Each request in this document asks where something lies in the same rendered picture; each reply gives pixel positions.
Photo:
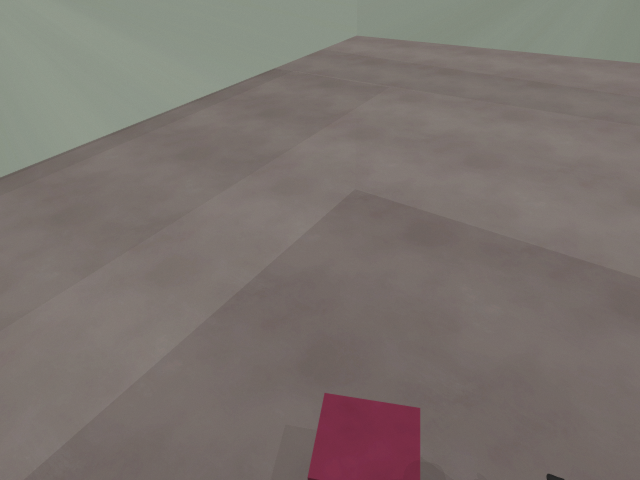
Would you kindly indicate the carton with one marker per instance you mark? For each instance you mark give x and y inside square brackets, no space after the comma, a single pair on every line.
[360,439]

